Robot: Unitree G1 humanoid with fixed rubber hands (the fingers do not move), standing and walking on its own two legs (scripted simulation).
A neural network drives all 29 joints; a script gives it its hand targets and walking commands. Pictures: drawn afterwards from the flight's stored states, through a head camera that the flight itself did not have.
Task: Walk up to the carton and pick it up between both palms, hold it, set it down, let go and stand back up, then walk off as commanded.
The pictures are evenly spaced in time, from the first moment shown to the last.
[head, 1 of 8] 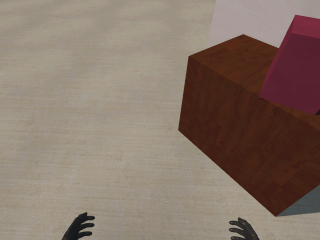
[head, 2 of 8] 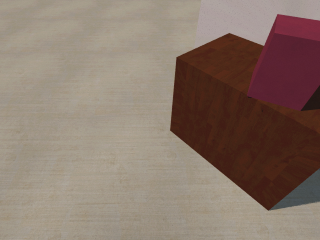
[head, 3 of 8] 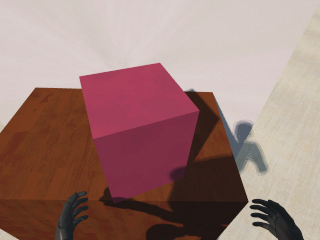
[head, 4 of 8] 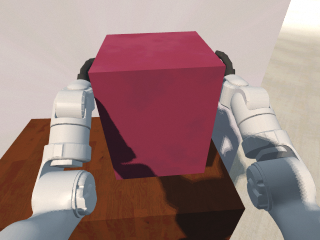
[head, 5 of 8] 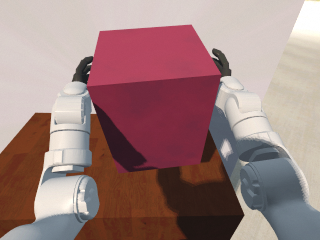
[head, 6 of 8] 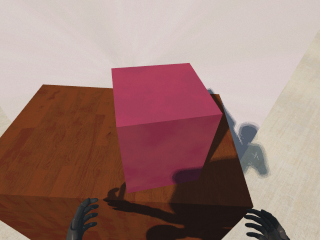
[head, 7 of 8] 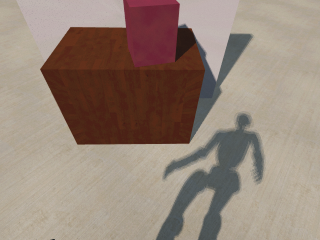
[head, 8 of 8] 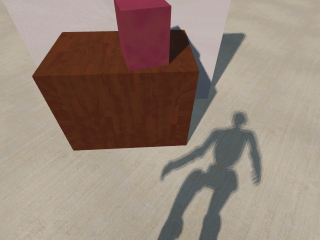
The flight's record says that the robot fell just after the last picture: no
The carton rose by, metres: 0.26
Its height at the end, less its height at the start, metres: +0.00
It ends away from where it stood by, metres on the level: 0.05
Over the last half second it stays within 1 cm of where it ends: yes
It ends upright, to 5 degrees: yes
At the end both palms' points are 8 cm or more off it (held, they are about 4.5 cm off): yes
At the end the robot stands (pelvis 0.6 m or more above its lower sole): yes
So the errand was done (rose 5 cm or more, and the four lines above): yes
